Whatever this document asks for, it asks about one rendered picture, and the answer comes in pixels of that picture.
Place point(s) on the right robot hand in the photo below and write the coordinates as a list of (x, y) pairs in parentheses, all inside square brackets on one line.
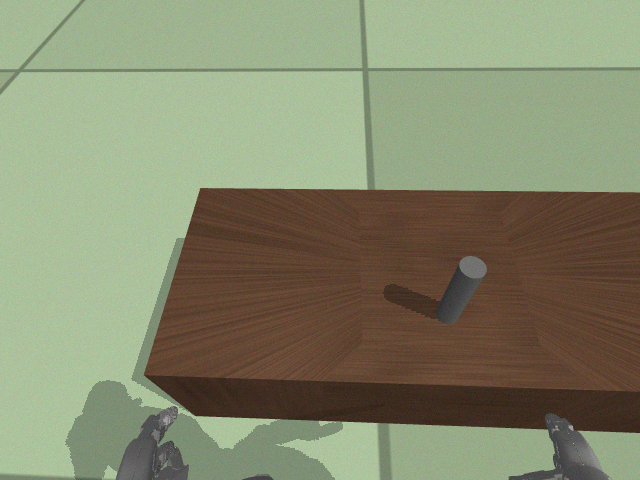
[(571, 449)]

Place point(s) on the left robot hand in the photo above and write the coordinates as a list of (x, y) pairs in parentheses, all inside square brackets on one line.
[(143, 459)]

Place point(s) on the can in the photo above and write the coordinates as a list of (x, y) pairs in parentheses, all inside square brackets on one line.
[(467, 277)]

